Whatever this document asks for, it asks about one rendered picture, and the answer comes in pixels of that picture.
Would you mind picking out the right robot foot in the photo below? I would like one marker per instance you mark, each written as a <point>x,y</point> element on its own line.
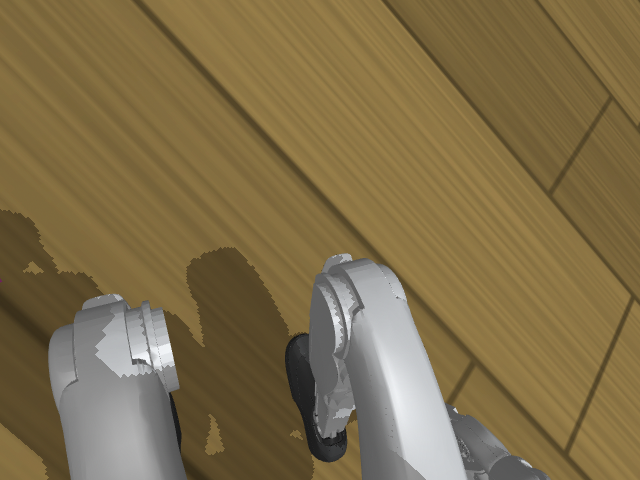
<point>302,386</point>

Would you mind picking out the right robot arm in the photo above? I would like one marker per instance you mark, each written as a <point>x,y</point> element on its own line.
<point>515,468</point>

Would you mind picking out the right robot hand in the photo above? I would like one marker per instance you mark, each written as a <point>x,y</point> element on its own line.
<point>480,448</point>

